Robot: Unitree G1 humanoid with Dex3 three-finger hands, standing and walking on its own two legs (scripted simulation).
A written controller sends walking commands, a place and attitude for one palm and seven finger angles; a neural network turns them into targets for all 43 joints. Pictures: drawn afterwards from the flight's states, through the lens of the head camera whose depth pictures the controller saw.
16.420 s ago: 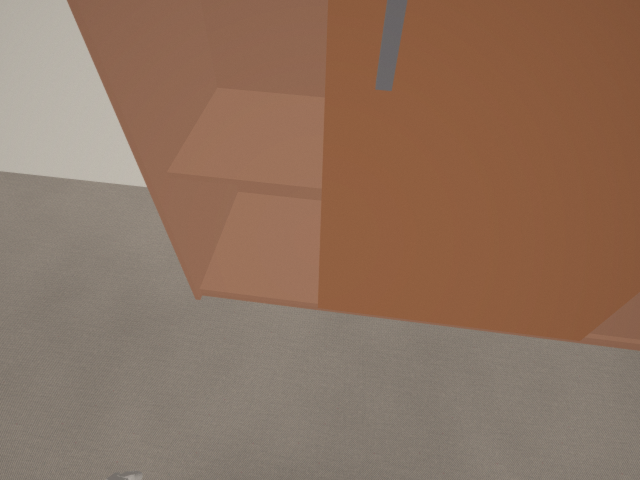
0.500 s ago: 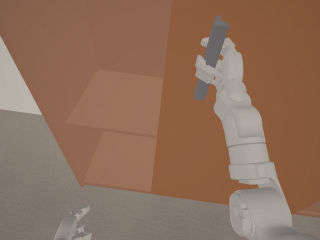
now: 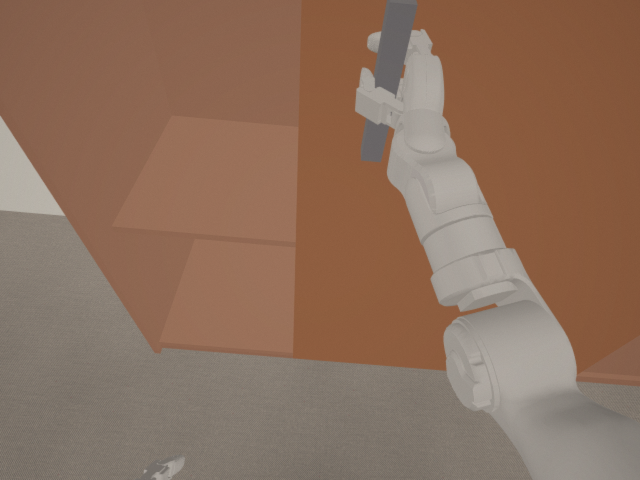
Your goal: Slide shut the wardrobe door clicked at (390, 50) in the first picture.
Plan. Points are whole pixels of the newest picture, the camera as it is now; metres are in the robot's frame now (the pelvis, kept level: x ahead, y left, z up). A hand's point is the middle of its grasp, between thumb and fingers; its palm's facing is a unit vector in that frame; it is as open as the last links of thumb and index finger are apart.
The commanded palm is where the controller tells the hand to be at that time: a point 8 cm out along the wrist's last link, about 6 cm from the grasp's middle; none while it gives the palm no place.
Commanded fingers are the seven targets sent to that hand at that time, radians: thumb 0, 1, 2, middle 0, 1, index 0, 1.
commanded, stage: tug the door sideways, standing still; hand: right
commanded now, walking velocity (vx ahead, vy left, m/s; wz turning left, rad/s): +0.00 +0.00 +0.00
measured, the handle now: (383, 79) +0.53 -0.02 +0.24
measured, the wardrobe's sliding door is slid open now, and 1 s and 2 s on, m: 0.43 0.41 0.09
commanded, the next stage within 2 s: step sideways, sliding the door along in 0.10 s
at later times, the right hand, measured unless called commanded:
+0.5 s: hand (368, 101) +0.47 +0.00 +0.24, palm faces -0.11 +0.99 -0.12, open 6.9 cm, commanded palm +0.47 -0.04 +0.24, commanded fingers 0.00 -0.90 -0.90 0.45 1.40 0.45 1.40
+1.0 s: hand (350, 100) +0.48 +0.02 +0.23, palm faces +0.00 +1.00 -0.08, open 6.8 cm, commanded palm +0.48 +0.04 +0.22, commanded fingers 0.00 -0.90 -0.90 0.45 1.40 0.45 1.40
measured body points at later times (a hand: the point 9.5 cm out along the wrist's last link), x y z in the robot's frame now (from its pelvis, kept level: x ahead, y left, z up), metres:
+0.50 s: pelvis -0.02 +0.01 -0.01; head +0.03 +0.05 +0.43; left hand +0.04 +0.25 -0.15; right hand +0.47 -0.05 +0.25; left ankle -0.05 +0.10 -0.73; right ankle +0.02 -0.12 -0.73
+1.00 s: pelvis +0.02 +0.14 -0.01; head +0.14 +0.11 +0.41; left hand +0.25 +0.31 -0.14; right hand +0.47 -0.03 +0.24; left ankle +0.16 +0.33 -0.68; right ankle +0.02 -0.07 -0.73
